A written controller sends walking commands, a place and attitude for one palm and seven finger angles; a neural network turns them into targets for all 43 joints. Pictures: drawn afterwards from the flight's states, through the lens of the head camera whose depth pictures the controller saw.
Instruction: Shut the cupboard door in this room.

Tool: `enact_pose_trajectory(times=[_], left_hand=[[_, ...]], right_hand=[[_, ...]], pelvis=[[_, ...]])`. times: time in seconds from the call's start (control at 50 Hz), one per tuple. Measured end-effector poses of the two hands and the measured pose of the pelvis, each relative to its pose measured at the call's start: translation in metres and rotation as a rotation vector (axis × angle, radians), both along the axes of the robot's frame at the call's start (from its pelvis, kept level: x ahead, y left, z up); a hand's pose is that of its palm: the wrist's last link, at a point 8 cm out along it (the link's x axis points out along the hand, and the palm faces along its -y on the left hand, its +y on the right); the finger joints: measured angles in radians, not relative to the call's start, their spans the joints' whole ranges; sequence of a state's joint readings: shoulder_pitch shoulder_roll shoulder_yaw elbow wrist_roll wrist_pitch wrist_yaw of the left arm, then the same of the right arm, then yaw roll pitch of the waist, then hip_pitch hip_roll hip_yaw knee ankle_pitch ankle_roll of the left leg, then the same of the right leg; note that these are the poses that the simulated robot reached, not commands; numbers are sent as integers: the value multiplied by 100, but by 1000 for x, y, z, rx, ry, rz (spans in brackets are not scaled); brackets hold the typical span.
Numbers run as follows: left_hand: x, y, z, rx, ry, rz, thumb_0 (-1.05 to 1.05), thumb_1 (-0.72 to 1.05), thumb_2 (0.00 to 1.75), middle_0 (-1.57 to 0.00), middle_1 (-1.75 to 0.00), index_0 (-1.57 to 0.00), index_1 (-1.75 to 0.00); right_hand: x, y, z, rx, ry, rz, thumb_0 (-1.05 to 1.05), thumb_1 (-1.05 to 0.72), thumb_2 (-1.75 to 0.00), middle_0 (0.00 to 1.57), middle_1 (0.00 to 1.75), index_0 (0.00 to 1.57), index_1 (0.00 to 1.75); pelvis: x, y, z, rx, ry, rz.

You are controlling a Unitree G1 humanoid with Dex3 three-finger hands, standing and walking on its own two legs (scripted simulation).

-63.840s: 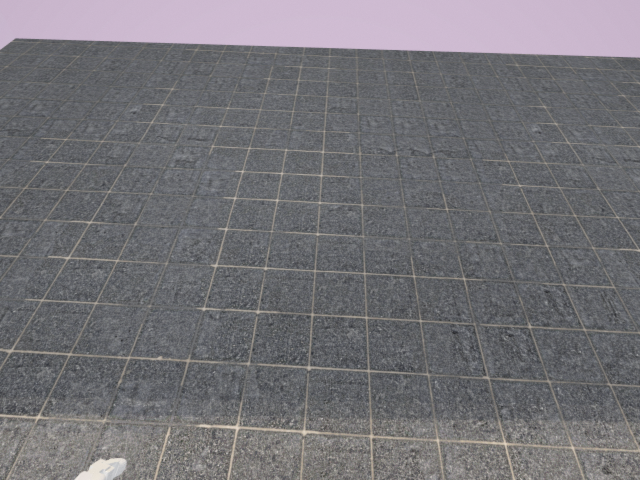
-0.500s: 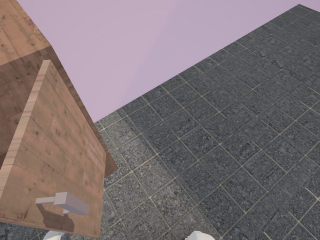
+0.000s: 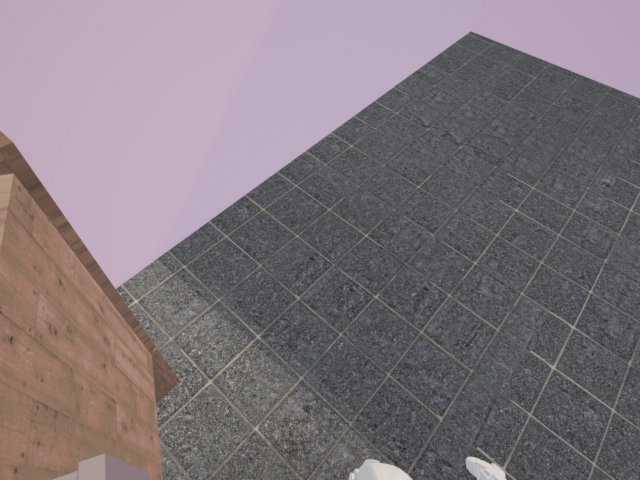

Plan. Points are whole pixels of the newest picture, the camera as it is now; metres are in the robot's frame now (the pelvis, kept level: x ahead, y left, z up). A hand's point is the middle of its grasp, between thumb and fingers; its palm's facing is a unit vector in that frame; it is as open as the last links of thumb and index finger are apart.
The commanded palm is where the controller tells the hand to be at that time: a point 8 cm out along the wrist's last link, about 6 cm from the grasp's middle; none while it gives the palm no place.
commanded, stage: walk to a spot facing it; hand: left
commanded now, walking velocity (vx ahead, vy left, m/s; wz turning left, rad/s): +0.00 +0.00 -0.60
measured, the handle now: out of the picture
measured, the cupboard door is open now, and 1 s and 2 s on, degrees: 58 66 66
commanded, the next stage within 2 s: turn to face it in 1.60 s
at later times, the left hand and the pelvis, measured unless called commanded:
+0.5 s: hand out of the picture +0.06 +0.12 -0.16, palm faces -0.16 -0.97 -0.20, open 7.4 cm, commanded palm none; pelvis +0.07 -0.06 +0.00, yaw -17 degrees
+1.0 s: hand (355, 272) +0.49 -0.02 -0.15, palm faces -0.52 -0.81 -0.26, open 7.4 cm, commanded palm none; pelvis +0.27 -0.15 +0.00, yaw -33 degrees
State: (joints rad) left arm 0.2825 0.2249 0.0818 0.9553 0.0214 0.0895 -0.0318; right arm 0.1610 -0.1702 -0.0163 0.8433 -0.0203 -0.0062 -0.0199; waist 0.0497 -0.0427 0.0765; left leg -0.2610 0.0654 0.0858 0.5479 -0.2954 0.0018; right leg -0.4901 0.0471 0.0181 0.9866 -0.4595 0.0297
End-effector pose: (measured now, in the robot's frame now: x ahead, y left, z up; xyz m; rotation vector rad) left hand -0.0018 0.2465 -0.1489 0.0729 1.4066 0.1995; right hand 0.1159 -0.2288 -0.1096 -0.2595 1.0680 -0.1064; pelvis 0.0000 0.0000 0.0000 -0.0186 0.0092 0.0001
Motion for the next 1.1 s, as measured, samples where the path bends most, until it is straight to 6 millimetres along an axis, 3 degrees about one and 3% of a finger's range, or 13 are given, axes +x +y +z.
enact_pose_trajectory(times=[0.14,0.3,0.36,0.42,0.48,0.66,0.7,0.74,0.82,0.9,1.02,1.06,1.1], left_hand=[[8,-3,6,-3,87,-62,1,91,90,-20,-30,-21,-30],[26,-32,5,45,146,-170,1,91,90,-20,-30,-20,-29],[31,-46,8,66,112,-154,1,91,90,-20,-30,-20,-29],[40,-59,15,64,117,-175,1,91,90,-20,-30,-20,-29],[59,-71,19,43,121,-220,1,91,90,-20,-30,-20,-29],[150,-97,-1,-46,103,-292,1,91,90,-20,-30,-20,-29],[174,-103,-11,-72,107,-320,1,91,90,-20,-30,-20,-29],[209,-111,-13,-77,85,-372,1,91,90,-20,-30,-20,-29],[303,-130,-1,-54,-31,-480,1,92,90,-20,-30,-20,-29],[402,-157,15,-3,-155,-586,2,93,90,-20,-30,-20,-29],[528,-243,28,33,-325,-745,2,92,90,-20,-30,-19,-29],[557,-274,25,38,-390,-782,1,92,90,-19,-30,-19,-29],[570,-298,23,36,-419,-794,1,92,90,-20,-30,-19,-29]], right_hand=[[-37,-14,-2,8,64,-133,1,-90,-89,20,30,20,30],[-104,-59,-44,49,222,-311,1,-90,-90,20,30,20,30],[-109,-71,-48,53,307,-313,1,-91,-90,20,30,20,30],[-86,-80,-38,60,274,-316,1,-91,-90,20,30,20,30],[-47,-85,-26,71,176,-327,1,-91,-90,20,30,20,30],[80,-85,-6,59,-90,-338,1,-91,-90,20,30,20,30],[93,-86,-8,39,-122,-358,1,-91,-90,20,30,20,30],[92,-86,-7,40,-113,-401,1,-91,-90,20,30,20,30],[64,-87,-7,54,-15,-537,0,-91,-89,20,30,20,30],[25,-104,-7,29,108,-670,-2,-95,-89,20,30,20,30],[-22,-113,-25,106,356,-786,-1,-93,-90,20,30,20,30],[-27,-120,-37,146,422,-806,0,-93,-90,20,30,20,30],[-20,-132,-44,173,455,-823,0,-92,-90,20,30,20,30]], pelvis=[[10,-5,5,-17,-5,-102],[32,-39,-16,-9,0,-208],[40,-48,-15,-7,-8,-222],[51,-56,-6,12,-5,-254],[66,-62,1,25,1,-286],[138,-62,-5,13,13,-377],[155,-62,-11,14,8,-405],[170,-66,-9,16,3,-438],[202,-82,2,14,10,-484],[232,-105,6,21,21,-534],[275,-156,-6,30,15,-587],[289,-181,-19,42,0,-593],[299,-198,-23,39,-15,-606]])
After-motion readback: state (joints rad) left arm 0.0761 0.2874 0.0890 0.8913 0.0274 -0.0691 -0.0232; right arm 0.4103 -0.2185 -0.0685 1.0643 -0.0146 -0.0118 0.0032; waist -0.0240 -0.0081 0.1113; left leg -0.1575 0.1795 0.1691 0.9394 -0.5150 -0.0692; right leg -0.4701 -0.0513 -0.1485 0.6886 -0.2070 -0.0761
